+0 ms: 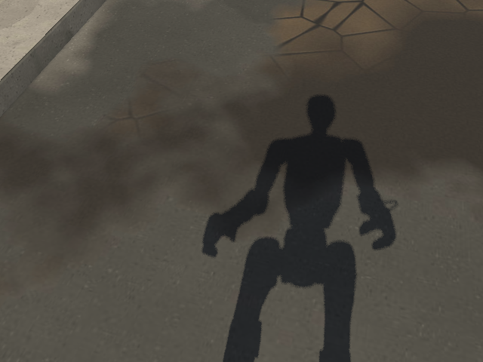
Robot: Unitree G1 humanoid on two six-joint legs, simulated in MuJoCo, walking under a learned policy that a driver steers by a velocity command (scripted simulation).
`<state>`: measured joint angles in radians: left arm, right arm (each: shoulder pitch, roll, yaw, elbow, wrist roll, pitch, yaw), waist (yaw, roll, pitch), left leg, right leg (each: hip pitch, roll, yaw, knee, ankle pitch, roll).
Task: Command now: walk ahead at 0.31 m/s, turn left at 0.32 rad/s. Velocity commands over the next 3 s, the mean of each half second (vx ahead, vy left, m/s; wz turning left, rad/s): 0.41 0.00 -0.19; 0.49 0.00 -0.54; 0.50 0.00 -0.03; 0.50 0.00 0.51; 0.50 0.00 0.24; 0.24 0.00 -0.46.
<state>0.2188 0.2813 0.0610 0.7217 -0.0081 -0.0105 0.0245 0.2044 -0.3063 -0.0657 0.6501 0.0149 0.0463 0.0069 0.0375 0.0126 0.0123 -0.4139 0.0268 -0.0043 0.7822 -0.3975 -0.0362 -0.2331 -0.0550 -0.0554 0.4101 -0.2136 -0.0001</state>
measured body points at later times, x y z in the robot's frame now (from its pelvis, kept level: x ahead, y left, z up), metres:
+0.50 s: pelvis +0.19 +0.01 -0.02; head +0.23 +0.01 +0.43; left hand +0.43 +0.20 -0.11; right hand +0.13 -0.27 -0.14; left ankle +0.01 +0.13 -0.74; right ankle +0.34 -0.13 -0.72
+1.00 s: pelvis +0.47 -0.05 -0.01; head +0.50 -0.07 +0.44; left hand +0.65 +0.19 -0.12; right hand +0.57 -0.37 -0.08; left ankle +0.67 +0.01 -0.73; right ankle +0.33 -0.11 -0.74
